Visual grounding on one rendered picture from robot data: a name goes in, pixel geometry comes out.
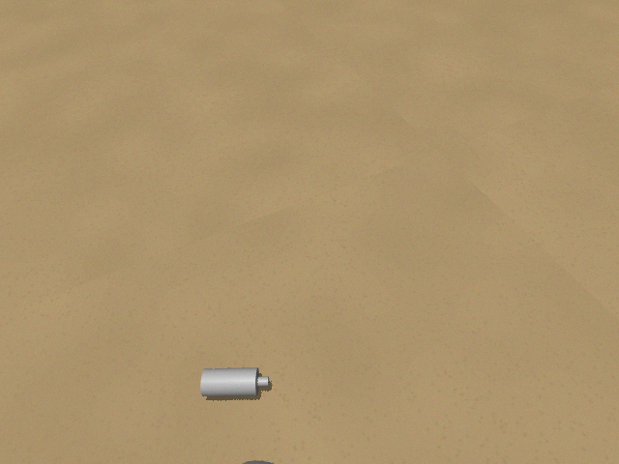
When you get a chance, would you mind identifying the bottle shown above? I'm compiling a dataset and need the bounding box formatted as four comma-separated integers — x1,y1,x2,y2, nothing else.
200,367,269,396

